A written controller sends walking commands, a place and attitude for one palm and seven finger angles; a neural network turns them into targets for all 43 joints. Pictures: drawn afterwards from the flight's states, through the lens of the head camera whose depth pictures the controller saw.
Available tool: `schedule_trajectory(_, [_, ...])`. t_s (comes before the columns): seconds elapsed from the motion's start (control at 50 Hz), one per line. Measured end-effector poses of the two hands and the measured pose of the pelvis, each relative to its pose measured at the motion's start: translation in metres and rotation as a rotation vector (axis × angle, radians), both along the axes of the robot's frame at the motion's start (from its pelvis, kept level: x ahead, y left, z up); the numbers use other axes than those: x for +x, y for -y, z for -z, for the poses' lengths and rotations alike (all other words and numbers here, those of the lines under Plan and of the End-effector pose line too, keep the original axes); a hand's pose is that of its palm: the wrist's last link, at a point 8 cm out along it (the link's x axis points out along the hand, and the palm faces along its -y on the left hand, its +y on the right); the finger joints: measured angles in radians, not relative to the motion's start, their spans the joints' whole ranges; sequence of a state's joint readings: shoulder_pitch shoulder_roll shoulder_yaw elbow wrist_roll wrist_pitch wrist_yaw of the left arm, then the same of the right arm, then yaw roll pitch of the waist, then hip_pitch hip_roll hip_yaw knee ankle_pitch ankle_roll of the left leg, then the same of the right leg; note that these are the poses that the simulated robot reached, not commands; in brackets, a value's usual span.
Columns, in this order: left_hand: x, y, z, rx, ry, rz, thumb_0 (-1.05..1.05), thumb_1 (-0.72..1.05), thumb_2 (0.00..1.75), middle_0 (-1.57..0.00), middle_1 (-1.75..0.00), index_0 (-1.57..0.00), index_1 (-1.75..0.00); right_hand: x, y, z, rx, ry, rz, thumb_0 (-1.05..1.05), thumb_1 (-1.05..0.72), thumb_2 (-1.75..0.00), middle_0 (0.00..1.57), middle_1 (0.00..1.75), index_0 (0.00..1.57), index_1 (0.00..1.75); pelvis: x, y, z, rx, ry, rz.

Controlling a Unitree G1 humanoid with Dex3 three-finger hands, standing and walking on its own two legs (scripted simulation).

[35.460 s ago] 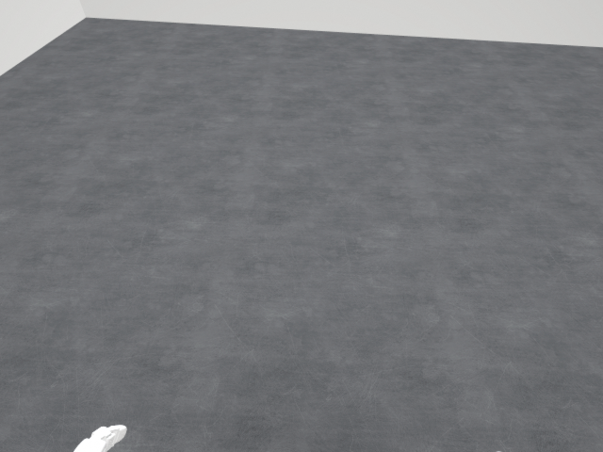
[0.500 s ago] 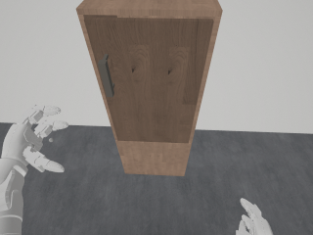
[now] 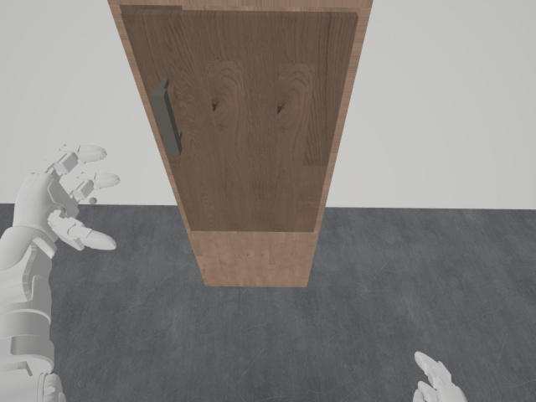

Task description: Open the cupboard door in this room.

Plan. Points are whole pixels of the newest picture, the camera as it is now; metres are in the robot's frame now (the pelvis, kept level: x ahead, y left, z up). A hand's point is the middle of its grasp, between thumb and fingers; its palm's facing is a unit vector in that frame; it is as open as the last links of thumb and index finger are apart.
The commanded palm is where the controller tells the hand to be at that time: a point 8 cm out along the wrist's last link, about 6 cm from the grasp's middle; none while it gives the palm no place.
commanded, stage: move the hooked fingers beside the handle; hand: left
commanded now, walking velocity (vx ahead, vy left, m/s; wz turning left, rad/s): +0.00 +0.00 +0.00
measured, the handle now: (169, 117) +0.57 +0.21 +0.10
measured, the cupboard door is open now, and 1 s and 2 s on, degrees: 0 0 0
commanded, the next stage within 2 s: slide the fingers in behind the handle in 1.98 s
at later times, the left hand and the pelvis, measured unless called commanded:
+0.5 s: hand (110, 169) +0.42 +0.27 +0.11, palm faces +0.00 -1.00 +0.02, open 14.0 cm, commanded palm +0.40 +0.32 +0.11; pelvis +0.00 +0.02 +0.00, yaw +0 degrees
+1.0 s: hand (132, 134) +0.51 +0.26 +0.11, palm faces +0.01 -1.00 +0.00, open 14.0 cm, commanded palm +0.49 +0.31 +0.11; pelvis +0.01 +0.02 -0.01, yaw -2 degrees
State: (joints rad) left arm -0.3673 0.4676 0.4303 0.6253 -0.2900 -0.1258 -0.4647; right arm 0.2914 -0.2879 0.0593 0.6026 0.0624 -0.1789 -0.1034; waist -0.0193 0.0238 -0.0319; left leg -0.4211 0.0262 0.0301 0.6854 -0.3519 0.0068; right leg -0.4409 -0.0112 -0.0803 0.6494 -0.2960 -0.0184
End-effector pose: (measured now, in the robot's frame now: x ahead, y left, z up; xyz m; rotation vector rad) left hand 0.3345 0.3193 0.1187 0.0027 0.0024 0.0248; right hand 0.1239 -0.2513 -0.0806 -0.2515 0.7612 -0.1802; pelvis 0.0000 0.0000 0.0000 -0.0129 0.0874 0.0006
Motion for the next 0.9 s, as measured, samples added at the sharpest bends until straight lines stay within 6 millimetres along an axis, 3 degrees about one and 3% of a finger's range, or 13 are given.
schedule_trajectory(0.24, [0.023, -0.011, 0.006, -0.003, 0.006, -0.011, -0.01, -0.50, 0.30, -0.30, -1.20, -0.30, -1.20, -0.030, 0.001, 0.008, -0.020, -0.128, 0.040, 0.01, -0.91, -0.90, 0.20, 0.30, 0.21, 0.30, 0.003, -0.009, 0.002, -0.007, -0.031, 0.006])
schedule_trajectory(0.54, [0.074, 0.001, 0.008, -0.019, -0.013, 0.018, -0.01, -0.50, 0.30, -0.30, -1.20, -0.30, -1.20, -0.046, -0.010, 0.014, -0.022, -0.208, 0.058, 0.01, -0.91, -0.90, 0.20, 0.30, 0.21, 0.30, 0.002, -0.019, 0.005, -0.014, -0.076, 0.004])
schedule_trajectory(0.76, [0.112, 0.007, 0.003, -0.008, 0.011, 0.025, -0.01, -0.50, 0.30, -0.29, -1.20, -0.30, -1.20, -0.089, -0.006, 0.024, -0.028, -0.367, 0.120, 0.01, -0.91, -0.90, 0.20, 0.30, 0.21, 0.30, 0.005, -0.020, 0.009, -0.019, -0.123, 0.013])
schedule_trajectory(0.9, [0.138, 0.008, 0.011, -0.004, -0.053, 0.021, -0.01, -0.50, 0.30, -0.30, -1.20, -0.30, -1.20, -0.117, -0.001, 0.024, -0.041, -0.462, 0.170, 0.01, -0.91, -0.90, 0.20, 0.30, 0.21, 0.30, 0.005, -0.018, 0.012, -0.021, -0.159, 0.017])
